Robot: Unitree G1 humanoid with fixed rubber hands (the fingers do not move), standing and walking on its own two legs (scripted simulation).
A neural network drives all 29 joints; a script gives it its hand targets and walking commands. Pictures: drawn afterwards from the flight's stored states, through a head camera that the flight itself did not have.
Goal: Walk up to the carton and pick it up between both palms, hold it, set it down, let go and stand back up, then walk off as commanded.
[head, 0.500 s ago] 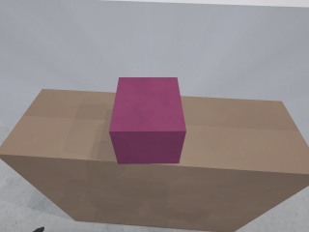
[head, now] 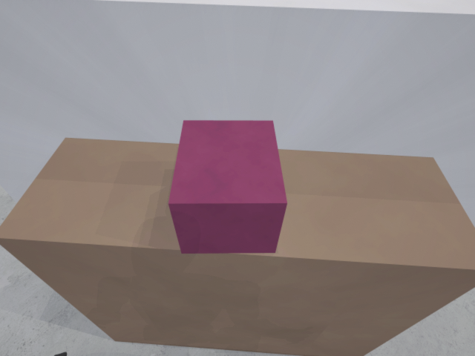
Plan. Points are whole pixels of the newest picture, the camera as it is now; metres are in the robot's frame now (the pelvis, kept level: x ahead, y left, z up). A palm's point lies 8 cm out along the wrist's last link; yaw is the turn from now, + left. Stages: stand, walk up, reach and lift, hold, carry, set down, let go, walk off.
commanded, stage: walk up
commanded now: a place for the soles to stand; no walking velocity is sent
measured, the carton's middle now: (228, 185) +0.40 +0.01 +0.08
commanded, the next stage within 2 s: reach and lift in 0.72 s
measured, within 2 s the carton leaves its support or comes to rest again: neither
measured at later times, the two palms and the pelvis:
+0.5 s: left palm out of the picture +0.09 +0.35 -0.10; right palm out of the picture +0.06 -0.27 -0.11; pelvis +0.00 +0.03 +0.00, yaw +1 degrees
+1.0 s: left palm (45, 355) +0.16 +0.31 -0.07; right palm out of the picture +0.13 -0.29 -0.11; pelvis -0.01 +0.01 -0.01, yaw +1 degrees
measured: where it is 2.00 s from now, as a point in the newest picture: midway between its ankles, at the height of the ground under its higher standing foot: outside the picture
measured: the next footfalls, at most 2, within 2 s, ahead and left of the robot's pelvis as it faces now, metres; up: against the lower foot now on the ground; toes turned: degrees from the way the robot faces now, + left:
none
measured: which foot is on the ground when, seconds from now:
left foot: down 0.00-1.00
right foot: down 0.00-1.00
